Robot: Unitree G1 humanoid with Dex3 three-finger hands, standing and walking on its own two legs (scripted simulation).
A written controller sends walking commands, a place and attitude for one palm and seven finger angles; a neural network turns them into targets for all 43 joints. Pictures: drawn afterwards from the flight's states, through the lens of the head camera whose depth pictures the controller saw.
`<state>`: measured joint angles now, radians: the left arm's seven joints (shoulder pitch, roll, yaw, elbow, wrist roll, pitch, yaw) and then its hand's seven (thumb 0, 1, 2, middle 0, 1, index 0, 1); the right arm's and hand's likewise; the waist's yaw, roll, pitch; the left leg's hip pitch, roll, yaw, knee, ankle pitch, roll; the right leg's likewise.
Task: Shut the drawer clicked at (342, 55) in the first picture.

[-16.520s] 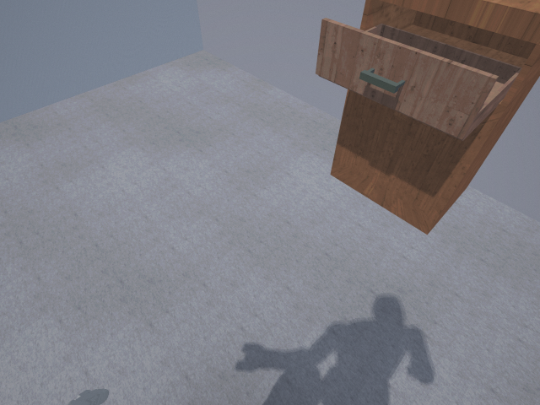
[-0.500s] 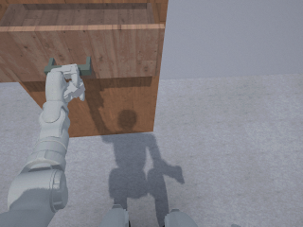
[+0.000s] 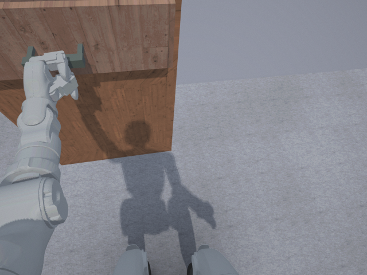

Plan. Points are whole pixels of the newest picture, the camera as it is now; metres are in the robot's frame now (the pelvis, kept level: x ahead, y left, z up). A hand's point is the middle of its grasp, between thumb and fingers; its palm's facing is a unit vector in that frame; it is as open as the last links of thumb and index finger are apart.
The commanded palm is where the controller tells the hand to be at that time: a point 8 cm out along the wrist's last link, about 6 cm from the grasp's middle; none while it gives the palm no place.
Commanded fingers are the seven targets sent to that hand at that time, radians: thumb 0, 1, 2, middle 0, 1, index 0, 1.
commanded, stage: push the drawer shut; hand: left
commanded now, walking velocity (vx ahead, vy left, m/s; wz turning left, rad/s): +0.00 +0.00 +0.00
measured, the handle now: (55, 55) +0.59 +0.23 +0.08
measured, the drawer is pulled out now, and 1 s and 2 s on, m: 0.06 0.00 0.00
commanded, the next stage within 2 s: pull the fist back off the drawer in 0.80 s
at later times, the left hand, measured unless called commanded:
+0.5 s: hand (72, 59) +0.57 +0.20 +0.08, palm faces +0.08 -1.00 -0.02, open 3.2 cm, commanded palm +0.56 +0.23 +0.08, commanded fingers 0.00 0.90 0.90 -1.40 -1.60 -1.40 -1.60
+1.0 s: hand (69, 57) +0.57 +0.20 +0.09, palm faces +0.09 -0.99 -0.04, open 3.2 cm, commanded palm +0.59 +0.21 +0.08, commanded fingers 0.00 0.90 0.90 -1.40 -1.60 -1.40 -1.60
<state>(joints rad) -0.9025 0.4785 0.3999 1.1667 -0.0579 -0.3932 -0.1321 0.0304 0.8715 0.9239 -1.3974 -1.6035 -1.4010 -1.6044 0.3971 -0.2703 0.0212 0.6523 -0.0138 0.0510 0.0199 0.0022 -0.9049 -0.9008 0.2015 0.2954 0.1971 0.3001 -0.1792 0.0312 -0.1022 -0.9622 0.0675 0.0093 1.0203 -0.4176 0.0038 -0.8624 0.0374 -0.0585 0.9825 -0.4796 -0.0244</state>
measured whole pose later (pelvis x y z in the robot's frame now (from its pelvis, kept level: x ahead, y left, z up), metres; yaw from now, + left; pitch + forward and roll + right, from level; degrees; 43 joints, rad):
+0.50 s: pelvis +0.00 +0.01 -0.01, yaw -1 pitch +26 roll -5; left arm -1.13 0.62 0.45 1.29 0.02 -0.34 -0.14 0.02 0.82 0.92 -1.40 -1.60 -1.40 -1.60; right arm 0.44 -0.27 0.05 0.64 -0.05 0.08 0.04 0.00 -0.90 -0.90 0.20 0.30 0.20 0.30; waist -0.25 0.04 -0.09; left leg -1.10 0.07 -0.01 1.08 -0.43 0.02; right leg -0.98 0.05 -0.07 1.00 -0.48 -0.01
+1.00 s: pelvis -0.03 +0.02 -0.03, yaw +0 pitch +28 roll -7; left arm -1.34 0.71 0.35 1.39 0.06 -0.27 -0.09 0.05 0.71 0.98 -1.40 -1.60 -1.40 -1.60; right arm 0.45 -0.27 0.09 0.66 -0.07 0.00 0.02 0.00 -0.90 -0.90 0.20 0.30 0.20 0.30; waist -0.30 0.05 -0.08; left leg -1.25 0.06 -0.05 1.16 -0.40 0.02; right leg -1.10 0.04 -0.12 1.07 -0.46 -0.01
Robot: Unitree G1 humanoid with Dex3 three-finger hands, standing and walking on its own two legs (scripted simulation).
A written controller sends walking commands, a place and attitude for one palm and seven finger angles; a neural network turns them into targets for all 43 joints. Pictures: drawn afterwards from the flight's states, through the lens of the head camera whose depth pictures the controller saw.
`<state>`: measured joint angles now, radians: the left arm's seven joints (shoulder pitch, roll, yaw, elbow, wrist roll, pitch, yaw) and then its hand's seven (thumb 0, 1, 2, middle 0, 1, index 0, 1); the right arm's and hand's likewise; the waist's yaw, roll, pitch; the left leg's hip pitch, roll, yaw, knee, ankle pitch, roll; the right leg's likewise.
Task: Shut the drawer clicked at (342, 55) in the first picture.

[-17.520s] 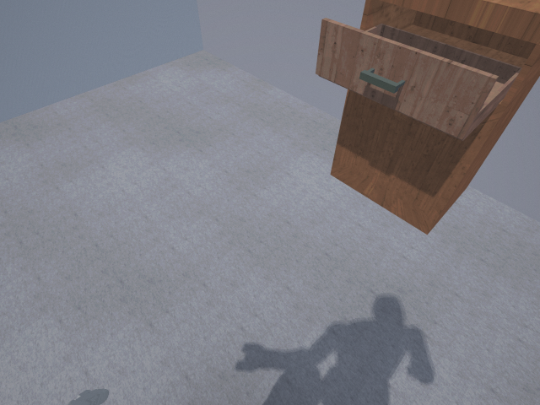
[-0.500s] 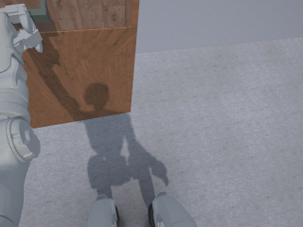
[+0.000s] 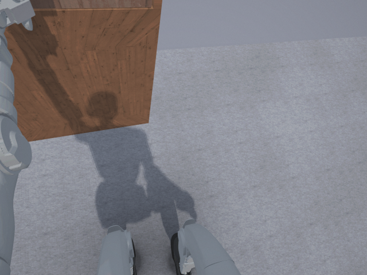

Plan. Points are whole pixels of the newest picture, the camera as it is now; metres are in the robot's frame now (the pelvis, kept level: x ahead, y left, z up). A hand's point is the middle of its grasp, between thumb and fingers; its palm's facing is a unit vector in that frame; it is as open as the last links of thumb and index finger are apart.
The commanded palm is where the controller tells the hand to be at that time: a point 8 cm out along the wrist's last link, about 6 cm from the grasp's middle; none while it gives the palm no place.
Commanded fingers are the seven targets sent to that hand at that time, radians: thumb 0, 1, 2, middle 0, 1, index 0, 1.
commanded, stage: pull the fist back off the drawer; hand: left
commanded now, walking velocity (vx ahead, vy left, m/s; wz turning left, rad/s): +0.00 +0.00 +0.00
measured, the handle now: out of the picture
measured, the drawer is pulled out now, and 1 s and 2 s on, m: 0.00 0.00 0.00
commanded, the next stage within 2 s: draw the hand back to the body in 0.60 s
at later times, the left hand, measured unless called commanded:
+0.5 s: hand (31, 7) +0.59 +0.18 +0.11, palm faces +0.10 -0.99 -0.03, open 3.3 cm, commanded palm +0.56 +0.21 +0.11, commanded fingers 0.00 0.90 0.90 -1.40 -1.60 -1.40 -1.60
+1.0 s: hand (8, 35) +0.50 +0.19 +0.14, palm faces +0.12 -0.99 -0.03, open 3.3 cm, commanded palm +0.45 +0.24 +0.15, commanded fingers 0.00 0.90 0.90 -1.40 -1.60 -1.40 -1.60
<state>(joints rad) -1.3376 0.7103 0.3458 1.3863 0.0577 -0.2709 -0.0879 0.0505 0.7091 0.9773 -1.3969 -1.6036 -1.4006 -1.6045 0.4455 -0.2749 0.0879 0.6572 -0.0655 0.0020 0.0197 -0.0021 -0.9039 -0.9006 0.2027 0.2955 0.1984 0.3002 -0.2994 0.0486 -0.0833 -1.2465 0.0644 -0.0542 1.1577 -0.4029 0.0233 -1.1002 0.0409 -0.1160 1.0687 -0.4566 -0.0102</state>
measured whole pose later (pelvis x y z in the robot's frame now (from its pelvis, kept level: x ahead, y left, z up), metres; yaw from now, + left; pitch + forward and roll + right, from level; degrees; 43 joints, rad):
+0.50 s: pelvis +0.02 +0.00 +0.02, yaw -1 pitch +26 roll -5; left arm -1.10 0.59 0.43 1.20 0.00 -0.28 -0.09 0.03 0.88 0.91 -1.40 -1.60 -1.40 -1.60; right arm 0.47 -0.26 0.06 0.62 -0.05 0.05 0.05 0.00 -0.90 -0.90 0.20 0.30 0.20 0.30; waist -0.24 0.05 -0.09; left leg -1.10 0.08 0.00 1.07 -0.42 0.03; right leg -0.98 0.05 -0.06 0.99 -0.45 0.00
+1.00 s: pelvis +0.07 -0.01 +0.06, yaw +0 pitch +16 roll -2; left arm -0.50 0.35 0.34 0.67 -0.16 -0.26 -0.13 0.02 0.90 0.90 -1.40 -1.60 -1.40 -1.60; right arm 0.37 -0.26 0.01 0.57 0.03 0.09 0.04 0.00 -0.91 -0.90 0.20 0.30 0.20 0.30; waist -0.11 0.04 -0.12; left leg -0.71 0.06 0.03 0.85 -0.42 0.01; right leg -0.61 0.04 -0.03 0.79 -0.45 -0.01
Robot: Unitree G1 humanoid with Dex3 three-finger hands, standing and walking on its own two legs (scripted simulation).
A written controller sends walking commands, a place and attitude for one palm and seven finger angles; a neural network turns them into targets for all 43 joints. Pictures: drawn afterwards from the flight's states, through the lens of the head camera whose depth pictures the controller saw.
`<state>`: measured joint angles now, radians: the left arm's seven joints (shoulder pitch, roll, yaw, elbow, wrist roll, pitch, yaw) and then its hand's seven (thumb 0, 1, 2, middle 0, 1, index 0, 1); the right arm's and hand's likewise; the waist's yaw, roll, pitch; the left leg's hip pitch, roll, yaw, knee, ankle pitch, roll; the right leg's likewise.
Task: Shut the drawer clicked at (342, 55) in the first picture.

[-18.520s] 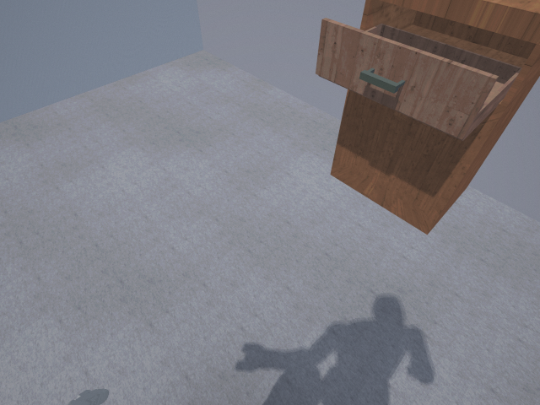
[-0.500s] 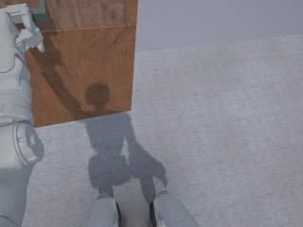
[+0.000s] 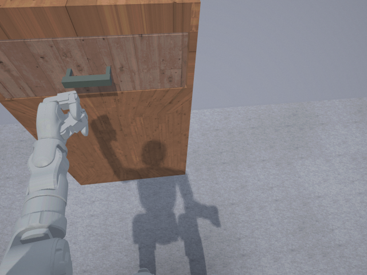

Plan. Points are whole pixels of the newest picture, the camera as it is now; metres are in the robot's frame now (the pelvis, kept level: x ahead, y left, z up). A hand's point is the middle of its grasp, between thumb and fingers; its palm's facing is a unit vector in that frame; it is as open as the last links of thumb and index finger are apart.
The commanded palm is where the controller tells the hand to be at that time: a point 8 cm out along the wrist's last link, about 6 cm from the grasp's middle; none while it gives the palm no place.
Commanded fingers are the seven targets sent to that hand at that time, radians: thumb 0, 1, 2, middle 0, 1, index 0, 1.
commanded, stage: draw the hand back to the body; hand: left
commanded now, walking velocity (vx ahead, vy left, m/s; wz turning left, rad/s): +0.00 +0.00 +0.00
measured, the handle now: (88, 76) +0.60 +0.23 +0.05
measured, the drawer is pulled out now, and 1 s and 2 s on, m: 0.00 0.00 0.00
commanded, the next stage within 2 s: step back with the hand held close in 1.08 s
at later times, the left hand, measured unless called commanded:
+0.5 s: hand (29, 181) +0.27 +0.23 +0.15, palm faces +0.29 -0.92 -0.27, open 3.3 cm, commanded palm +0.21 +0.27 +0.16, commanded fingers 0.00 0.90 0.90 -1.40 -1.60 -1.40 -1.60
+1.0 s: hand out of the picture +0.15 +0.24 +0.21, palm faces +0.41 -0.81 -0.42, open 3.3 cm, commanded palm +0.11 +0.28 +0.22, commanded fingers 0.00 0.90 0.90 -1.40 -1.60 -1.40 -1.60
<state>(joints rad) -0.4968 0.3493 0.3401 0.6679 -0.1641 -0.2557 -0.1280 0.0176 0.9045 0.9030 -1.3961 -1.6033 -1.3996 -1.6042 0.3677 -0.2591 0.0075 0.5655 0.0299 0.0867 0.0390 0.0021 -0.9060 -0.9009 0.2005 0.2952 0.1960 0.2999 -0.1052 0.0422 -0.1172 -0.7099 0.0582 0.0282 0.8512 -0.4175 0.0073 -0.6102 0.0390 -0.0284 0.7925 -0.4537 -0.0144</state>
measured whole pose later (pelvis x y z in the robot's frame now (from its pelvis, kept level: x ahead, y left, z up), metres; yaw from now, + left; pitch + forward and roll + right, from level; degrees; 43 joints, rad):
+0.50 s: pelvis -0.02 +0.00 +0.04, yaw +2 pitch -1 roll +0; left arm 0.03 0.31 0.16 0.07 -0.08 -0.07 0.07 0.02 0.90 0.90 -1.40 -1.60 -1.40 -1.60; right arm 0.16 -0.25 0.05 0.58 0.04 0.02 -0.06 0.01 -0.90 -0.90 0.20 0.30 0.20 0.30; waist 0.02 0.05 0.00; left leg -0.24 0.01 0.03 0.50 -0.25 0.01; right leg -0.16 0.01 -0.03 0.49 -0.31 -0.01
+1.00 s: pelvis -0.02 -0.01 +0.04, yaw +2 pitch -5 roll +0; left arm 0.57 0.34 0.29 -0.48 -0.08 -0.11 0.09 0.01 0.90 0.90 -1.40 -1.60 -1.41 -1.60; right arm 0.19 -0.25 0.02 0.62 0.00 -0.06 -0.07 0.01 -0.90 -0.90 0.20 0.30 0.20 0.30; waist 0.07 0.08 0.02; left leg -0.12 0.02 0.03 0.42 -0.22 0.00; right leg -0.01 0.01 -0.03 0.37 -0.27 -0.02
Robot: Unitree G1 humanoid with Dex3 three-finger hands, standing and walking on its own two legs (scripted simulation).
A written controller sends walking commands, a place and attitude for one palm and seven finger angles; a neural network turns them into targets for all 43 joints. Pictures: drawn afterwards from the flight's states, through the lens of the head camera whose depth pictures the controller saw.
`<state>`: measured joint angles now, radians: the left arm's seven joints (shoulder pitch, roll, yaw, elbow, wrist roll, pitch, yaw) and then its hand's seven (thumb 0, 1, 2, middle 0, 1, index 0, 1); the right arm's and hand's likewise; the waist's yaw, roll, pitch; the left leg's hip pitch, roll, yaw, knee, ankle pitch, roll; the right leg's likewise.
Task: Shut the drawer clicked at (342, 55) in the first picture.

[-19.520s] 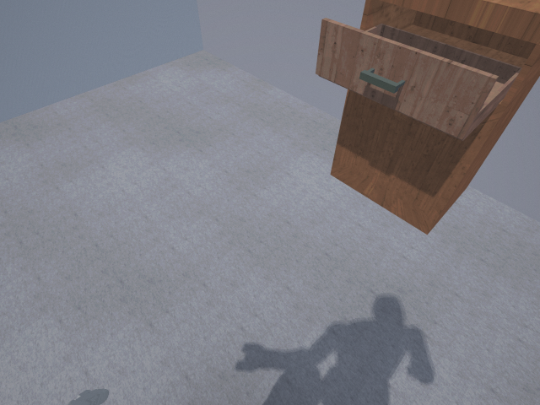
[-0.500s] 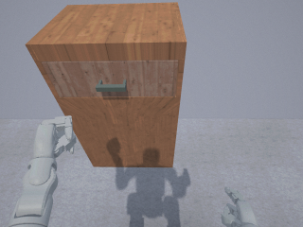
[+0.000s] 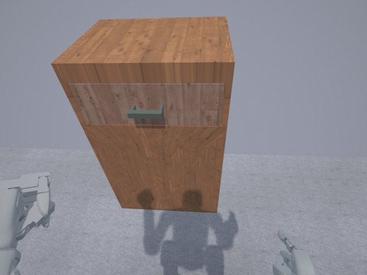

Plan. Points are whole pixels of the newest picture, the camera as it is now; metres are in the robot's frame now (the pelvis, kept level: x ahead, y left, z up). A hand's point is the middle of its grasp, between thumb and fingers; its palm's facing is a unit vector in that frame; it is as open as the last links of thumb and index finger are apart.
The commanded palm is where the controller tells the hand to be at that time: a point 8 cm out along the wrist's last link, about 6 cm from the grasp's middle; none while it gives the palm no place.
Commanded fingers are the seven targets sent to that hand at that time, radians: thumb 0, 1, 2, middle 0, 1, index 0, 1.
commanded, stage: draw the hand back to the body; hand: left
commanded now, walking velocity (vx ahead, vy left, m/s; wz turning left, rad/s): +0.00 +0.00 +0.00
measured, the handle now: (146, 110) +0.63 +0.22 +0.01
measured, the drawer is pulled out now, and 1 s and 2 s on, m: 0.00 0.00 0.00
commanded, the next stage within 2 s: step back with the hand held close in 0.08 s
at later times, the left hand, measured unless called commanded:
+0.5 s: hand (51, 208) +0.18 +0.25 +0.15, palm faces +0.26 -0.83 -0.50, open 3.3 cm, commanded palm +0.11 +0.29 +0.17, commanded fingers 0.00 0.90 0.90 -1.40 -1.60 -1.40 -1.60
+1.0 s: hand (2, 259) +0.09 +0.27 +0.15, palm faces +0.34 -0.79 -0.51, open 3.3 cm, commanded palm +0.03 +0.31 +0.17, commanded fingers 0.00 0.90 0.90 -1.40 -1.60 -1.40 -1.60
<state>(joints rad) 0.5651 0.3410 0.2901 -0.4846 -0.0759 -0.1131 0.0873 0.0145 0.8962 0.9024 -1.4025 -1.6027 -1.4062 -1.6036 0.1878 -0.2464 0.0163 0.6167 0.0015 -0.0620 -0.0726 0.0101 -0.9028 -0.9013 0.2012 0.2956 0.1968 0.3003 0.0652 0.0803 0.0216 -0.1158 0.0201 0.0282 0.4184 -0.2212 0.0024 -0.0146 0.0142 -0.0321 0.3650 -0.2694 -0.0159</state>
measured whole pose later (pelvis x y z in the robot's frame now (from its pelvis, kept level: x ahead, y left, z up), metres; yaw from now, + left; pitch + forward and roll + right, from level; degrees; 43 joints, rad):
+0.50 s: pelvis -0.02 +0.02 +0.00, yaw +0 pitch +0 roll -1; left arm 0.63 0.39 0.33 -0.52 -0.07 -0.16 0.08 0.01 0.89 0.90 -1.40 -1.60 -1.40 -1.60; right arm 0.16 -0.25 -0.01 0.55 0.00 0.04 -0.07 0.01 -0.90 -0.90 0.20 0.30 0.20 0.30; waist 0.00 0.05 0.03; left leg -0.25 0.00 0.04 0.42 -0.18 0.03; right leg -0.16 0.00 -0.02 0.39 -0.24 0.01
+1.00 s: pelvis -0.09 +0.03 -0.01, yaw +2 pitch +0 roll -2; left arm 0.63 0.41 0.39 -0.59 -0.02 -0.26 0.12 0.01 0.89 0.90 -1.40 -1.60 -1.41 -1.60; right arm 0.20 -0.23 -0.01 0.54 0.00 -0.06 -0.08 0.01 -0.90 -0.90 0.20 0.30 0.20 0.30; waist -0.01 0.03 0.06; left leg -0.42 0.00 0.00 0.54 -0.15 0.05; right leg -0.31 0.03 -0.01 0.51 -0.19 0.02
